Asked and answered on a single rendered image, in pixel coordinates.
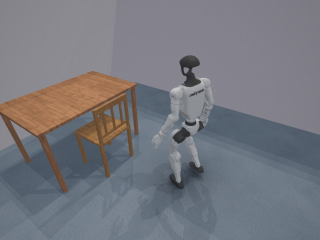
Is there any robot right hand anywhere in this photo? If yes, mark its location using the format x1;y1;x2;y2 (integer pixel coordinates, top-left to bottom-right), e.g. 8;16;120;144
199;115;208;127

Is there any right robot thigh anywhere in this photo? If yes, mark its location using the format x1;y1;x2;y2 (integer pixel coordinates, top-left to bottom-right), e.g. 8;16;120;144
183;118;204;146

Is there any robot left hand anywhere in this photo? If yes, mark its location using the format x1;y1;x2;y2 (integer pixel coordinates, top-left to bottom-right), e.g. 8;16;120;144
151;135;163;151

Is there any humanoid robot torso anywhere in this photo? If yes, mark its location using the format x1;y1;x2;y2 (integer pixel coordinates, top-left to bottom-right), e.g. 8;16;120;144
179;77;205;137

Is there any table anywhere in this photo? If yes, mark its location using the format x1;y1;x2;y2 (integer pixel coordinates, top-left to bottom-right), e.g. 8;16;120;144
0;71;139;193

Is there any robot right upper arm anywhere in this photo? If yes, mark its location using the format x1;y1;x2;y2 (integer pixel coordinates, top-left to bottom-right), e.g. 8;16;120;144
199;78;214;107

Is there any robot left upper arm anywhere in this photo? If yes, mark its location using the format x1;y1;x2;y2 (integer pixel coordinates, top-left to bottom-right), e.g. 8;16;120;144
169;86;183;123

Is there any chair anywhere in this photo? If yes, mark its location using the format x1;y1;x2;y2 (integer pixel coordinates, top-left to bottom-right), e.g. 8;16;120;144
74;93;134;178

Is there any right robot forearm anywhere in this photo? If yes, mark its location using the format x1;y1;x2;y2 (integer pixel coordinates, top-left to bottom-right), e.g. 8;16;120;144
202;104;214;119

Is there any left robot forearm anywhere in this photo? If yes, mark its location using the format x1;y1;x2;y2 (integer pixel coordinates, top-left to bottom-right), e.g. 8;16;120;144
157;114;174;139

